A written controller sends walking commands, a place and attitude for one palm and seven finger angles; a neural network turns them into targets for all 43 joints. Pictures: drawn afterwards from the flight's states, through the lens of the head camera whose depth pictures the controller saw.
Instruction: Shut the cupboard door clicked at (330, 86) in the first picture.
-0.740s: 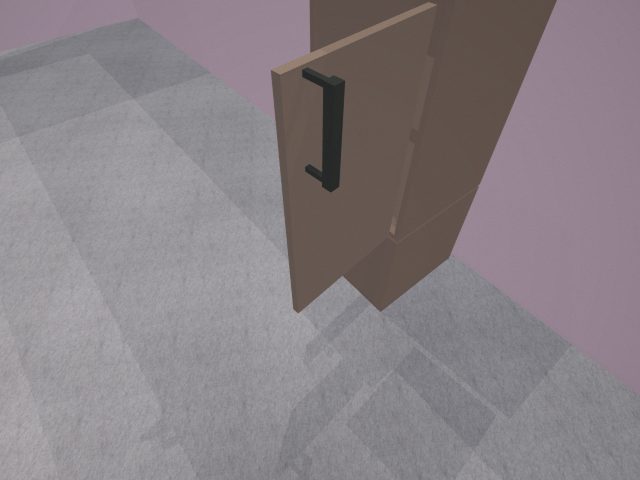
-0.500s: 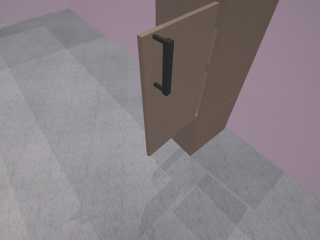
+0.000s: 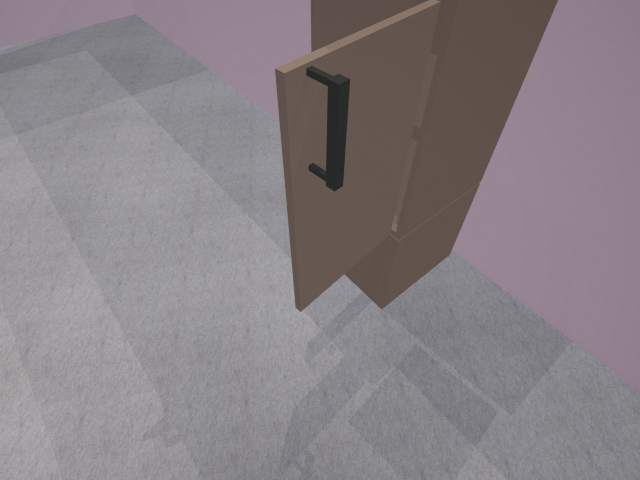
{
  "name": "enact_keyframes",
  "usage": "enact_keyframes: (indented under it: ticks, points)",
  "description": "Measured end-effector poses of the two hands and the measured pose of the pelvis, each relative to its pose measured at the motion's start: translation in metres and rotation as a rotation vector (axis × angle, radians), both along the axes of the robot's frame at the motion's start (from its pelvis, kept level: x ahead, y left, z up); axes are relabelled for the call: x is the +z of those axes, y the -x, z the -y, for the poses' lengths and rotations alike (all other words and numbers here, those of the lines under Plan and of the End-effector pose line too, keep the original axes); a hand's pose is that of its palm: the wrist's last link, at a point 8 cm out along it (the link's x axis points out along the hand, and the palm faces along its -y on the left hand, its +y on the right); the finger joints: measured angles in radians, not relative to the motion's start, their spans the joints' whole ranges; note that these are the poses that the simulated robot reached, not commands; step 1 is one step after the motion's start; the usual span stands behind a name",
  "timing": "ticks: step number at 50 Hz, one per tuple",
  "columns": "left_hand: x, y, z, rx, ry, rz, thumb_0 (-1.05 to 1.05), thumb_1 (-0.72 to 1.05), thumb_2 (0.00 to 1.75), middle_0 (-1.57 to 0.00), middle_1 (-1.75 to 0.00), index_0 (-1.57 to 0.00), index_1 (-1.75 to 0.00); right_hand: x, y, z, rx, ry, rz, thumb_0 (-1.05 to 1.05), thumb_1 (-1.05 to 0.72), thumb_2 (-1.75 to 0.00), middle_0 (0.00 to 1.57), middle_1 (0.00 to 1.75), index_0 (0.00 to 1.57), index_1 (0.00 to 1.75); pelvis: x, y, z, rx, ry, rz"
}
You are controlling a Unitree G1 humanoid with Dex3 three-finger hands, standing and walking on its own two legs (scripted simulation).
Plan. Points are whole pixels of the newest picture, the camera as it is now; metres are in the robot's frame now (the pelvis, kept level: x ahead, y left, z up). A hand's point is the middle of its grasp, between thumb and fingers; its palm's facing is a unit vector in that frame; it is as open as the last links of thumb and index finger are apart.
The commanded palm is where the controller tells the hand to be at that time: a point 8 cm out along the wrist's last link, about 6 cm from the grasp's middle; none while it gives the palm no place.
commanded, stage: look at it before walking up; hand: left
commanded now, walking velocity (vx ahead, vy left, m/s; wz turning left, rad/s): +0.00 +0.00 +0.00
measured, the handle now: (325, 132) +0.54 +0.03 +0.15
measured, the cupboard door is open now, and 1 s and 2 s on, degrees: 96 96 96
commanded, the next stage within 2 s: walk around to get in front in 0.10 s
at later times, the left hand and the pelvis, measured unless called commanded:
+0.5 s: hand out of the picture +0.01 +0.19 -0.19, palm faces -0.03 -0.98 -0.20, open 7.4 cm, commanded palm none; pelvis +0.00 +0.01 -0.01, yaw -6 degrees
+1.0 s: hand out of the picture +0.10 +0.16 -0.17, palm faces -0.33 -0.91 -0.27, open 7.4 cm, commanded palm none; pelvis -0.03 -0.02 -0.01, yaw -23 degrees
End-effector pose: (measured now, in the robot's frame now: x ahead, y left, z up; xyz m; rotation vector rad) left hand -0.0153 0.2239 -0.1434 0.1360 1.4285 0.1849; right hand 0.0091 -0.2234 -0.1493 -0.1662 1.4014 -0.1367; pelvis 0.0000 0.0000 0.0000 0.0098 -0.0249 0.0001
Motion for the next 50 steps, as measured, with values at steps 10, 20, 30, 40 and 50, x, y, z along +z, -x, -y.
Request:
enact_keyframes:
  ticks: [10, 20, 30, 40, 50]
  points:
    - [0.001, -0.008, -0.004, -0.010, -0.007, 0.013, 0.00, 0.91, 0.90, -0.20, -0.30, -0.20, -0.30, 0.002, -0.009, 0.005, 0.004, 0.011, 0.017, 0.00, -0.91, -0.89, 0.20, 0.30, 0.20, 0.30, 0.000, -0.002, 0.000, -0.003, -0.001, -0.002]
    - [-0.004, -0.012, -0.005, -0.034, 0.000, -0.013, 0.00, 0.91, 0.90, -0.20, -0.30, -0.20, -0.30, -0.001, -0.007, 0.007, -0.059, 0.030, 0.036, 0.00, -0.91, -0.89, 0.20, 0.30, 0.20, 0.30, -0.004, 0.001, -0.002, -0.063, 0.010, -0.010]
    - [-0.012, -0.047, -0.021, -0.134, -0.005, 0.012, 0.01, 0.91, 0.90, -0.20, -0.30, -0.20, -0.30, -0.002, 0.011, 0.009, -0.163, 0.068, 0.086, 0.00, -0.91, -0.89, 0.20, 0.30, 0.21, 0.30, -0.013, 0.011, -0.010, -0.172, -0.001, -0.019]
    - [0.004, -0.116, -0.002, -0.304, -0.074, 0.188, 0.01, 0.91, 0.90, -0.20, -0.30, -0.19, -0.30, -0.021, 0.050, 0.039, -0.262, 0.031, 0.092, 0.00, -0.90, -0.89, 0.20, 0.30, 0.21, 0.30, -0.023, 0.027, 0.016, -0.281, -0.018, -0.035]
    - [0.006, -0.123, 0.021, -0.423, -0.048, 0.118, 0.01, 0.91, 0.90, -0.20, -0.30, -0.20, -0.30, 0.008, 0.036, 0.065, -0.371, 0.099, 0.202, 0.00, -0.91, -0.89, 0.20, 0.30, 0.20, 0.30, -0.008, 0.027, 0.015, -0.404, -0.028, -0.038]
